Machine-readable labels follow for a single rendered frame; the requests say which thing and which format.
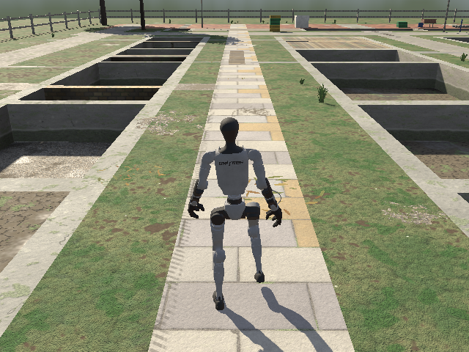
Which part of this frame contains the robot right thigh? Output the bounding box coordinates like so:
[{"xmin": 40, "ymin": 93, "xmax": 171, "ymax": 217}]
[{"xmin": 245, "ymin": 202, "xmax": 260, "ymax": 238}]

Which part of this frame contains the robot right shin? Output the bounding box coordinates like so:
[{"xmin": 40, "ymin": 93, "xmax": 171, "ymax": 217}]
[{"xmin": 251, "ymin": 225, "xmax": 262, "ymax": 274}]

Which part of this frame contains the robot left forearm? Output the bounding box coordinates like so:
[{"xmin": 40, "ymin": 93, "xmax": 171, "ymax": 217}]
[{"xmin": 190, "ymin": 179, "xmax": 204, "ymax": 206}]

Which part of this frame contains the robot left hand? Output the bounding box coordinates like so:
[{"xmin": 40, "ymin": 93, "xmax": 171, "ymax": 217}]
[{"xmin": 188, "ymin": 202, "xmax": 204, "ymax": 219}]

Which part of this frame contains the robot left upper arm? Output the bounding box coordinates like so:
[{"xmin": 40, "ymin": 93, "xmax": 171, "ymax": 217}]
[{"xmin": 197, "ymin": 150, "xmax": 216, "ymax": 190}]

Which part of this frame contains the robot right forearm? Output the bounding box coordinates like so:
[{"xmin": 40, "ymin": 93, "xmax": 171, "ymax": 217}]
[{"xmin": 261, "ymin": 178, "xmax": 279, "ymax": 211}]

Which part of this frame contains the robot right hand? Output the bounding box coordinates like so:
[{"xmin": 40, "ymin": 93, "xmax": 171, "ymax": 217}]
[{"xmin": 266, "ymin": 207, "xmax": 282, "ymax": 227}]

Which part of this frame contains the robot right upper arm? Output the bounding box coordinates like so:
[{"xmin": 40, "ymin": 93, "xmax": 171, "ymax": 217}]
[{"xmin": 246, "ymin": 148, "xmax": 267, "ymax": 190}]

